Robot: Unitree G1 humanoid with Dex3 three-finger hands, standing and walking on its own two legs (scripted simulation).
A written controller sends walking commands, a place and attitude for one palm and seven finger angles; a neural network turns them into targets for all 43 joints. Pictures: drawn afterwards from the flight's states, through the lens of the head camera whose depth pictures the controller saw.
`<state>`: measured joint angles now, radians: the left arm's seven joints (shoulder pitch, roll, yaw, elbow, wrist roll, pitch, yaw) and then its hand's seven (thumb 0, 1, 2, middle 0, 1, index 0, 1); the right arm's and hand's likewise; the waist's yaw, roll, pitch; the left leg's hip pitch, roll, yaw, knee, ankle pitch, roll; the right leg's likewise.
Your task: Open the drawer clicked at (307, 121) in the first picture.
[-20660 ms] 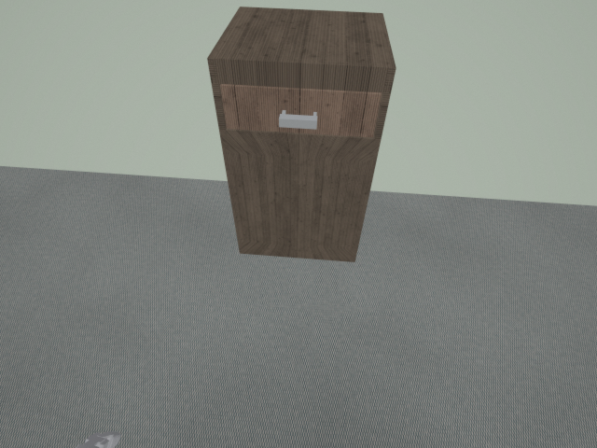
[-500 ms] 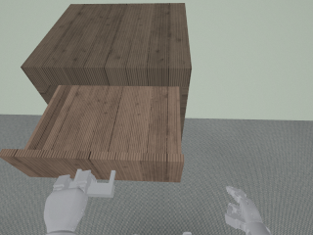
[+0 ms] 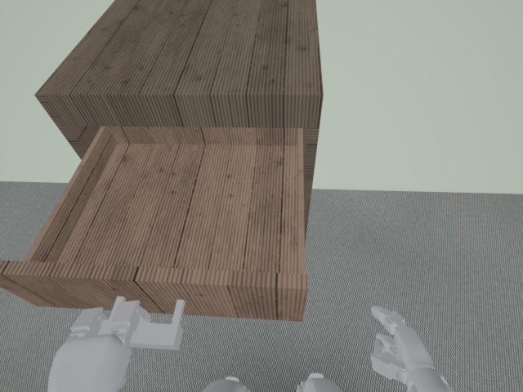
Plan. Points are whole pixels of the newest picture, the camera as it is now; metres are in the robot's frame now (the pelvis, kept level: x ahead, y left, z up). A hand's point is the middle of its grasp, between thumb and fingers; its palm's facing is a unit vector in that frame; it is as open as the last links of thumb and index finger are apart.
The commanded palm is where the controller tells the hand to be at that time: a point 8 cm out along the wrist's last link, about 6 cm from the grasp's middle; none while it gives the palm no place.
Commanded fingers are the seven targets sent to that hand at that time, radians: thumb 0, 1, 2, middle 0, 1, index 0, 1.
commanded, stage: pull the drawer open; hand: left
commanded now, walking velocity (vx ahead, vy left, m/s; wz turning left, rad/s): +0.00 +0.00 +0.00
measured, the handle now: (145, 319) +0.22 +0.19 +0.01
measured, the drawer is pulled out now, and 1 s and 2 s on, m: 0.30 0.30 0.30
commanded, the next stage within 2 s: open the thumb to release the handle in 0.22 s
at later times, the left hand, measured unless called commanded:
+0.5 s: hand (99, 366) +0.16 +0.24 +0.00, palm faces -0.03 -0.04 -1.00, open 6.8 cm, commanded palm +0.13 +0.25 +0.05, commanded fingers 0.00 0.20 0.60 -0.35 -1.27 -0.35 -1.27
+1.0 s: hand (105, 369) +0.15 +0.23 +0.00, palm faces -0.01 -0.12 -0.99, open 13.6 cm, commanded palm +0.13 +0.23 +0.04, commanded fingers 0.00 -0.50 0.30 -0.30 -1.20 -0.30 -1.20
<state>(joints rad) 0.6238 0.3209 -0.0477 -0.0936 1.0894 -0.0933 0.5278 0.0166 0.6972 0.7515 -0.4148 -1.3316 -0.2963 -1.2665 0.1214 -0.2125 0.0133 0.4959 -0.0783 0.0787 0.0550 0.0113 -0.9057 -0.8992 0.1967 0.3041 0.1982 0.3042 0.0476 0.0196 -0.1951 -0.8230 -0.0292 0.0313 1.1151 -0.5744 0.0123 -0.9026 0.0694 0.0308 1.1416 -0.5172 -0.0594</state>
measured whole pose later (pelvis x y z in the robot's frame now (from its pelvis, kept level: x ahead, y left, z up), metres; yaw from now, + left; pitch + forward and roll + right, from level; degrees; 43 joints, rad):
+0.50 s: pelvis +0.00 -0.01 +0.00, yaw +1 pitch +17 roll +2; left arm 0.57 0.39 0.02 -0.03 1.08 -0.14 0.57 -0.04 0.56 0.74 -0.41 -1.32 -0.35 -1.28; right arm 0.10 -0.23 -0.02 0.53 -0.07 0.09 0.01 0.01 -0.91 -0.90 0.20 0.30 0.20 0.30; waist 0.05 0.03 -0.18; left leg -0.85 -0.03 0.01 1.12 -0.56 0.00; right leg -0.92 0.07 0.01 1.14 -0.51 -0.07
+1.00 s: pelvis -0.01 +0.00 +0.01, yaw +1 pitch +15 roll +1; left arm 0.54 0.32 -0.02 0.00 1.05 -0.10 0.56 0.00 -0.45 0.32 -0.32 -1.20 -0.33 -1.20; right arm 0.12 -0.24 -0.02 0.53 -0.06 0.09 0.01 0.01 -0.91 -0.90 0.20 0.30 0.20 0.30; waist 0.04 0.04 -0.18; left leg -0.81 -0.03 0.00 1.07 -0.53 0.01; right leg -0.88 0.06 0.01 1.08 -0.47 -0.06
